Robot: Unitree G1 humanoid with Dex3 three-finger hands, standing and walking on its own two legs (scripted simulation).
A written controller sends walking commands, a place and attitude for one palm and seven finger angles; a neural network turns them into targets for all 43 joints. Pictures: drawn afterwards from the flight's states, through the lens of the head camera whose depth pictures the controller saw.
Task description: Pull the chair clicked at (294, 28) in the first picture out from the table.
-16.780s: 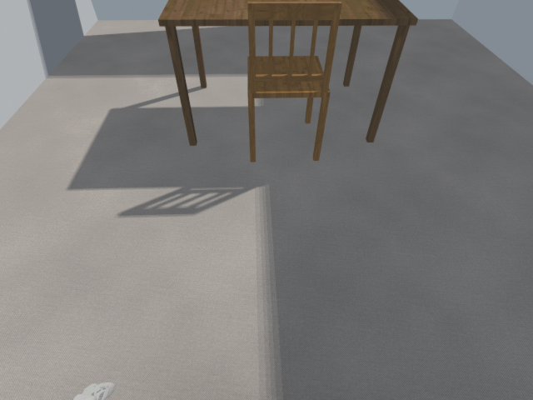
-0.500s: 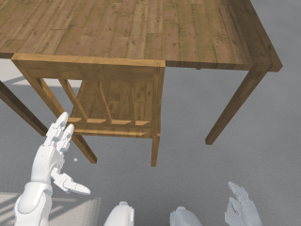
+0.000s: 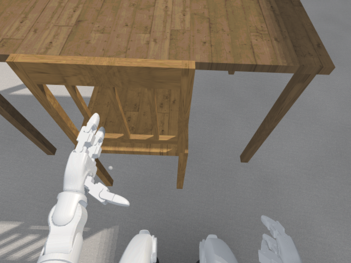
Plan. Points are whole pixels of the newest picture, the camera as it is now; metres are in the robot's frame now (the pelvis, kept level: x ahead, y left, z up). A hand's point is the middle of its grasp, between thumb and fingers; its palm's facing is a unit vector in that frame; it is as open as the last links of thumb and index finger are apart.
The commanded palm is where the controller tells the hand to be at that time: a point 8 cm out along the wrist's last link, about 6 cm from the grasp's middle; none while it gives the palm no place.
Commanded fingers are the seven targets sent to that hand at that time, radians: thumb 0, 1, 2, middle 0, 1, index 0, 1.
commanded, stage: aim the fingers beside a spindle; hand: left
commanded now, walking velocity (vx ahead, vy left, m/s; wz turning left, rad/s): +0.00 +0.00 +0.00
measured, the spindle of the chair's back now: (120, 114) +0.49 +0.17 -0.02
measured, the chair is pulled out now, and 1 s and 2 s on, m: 0.00 0.00 0.00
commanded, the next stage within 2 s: none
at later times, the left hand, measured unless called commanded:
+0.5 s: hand (123, 158) +0.35 +0.13 +0.00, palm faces -0.05 -1.00 -0.03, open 16.9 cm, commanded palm +0.33 +0.19 +0.01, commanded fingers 0.00 -0.50 0.30 -0.06 -0.08 -0.06 -0.08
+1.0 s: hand (120, 162) +0.33 +0.14 +0.01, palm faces -0.06 -1.00 -0.04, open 16.9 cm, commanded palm +0.31 +0.19 +0.01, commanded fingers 0.00 -0.50 0.30 -0.06 -0.08 -0.06 -0.08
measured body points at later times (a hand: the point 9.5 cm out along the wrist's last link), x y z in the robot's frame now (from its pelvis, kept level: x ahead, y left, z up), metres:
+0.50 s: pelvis +0.00 +0.00 -0.02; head +0.11 +0.00 +0.42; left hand +0.35 +0.19 +0.00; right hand +0.14 -0.26 -0.13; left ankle +0.03 +0.10 -0.64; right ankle +0.01 -0.12 -0.64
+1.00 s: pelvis -0.01 -0.01 -0.01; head +0.10 +0.00 +0.42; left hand +0.33 +0.19 +0.02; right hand +0.15 -0.26 -0.12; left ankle +0.03 +0.10 -0.64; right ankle +0.01 -0.12 -0.64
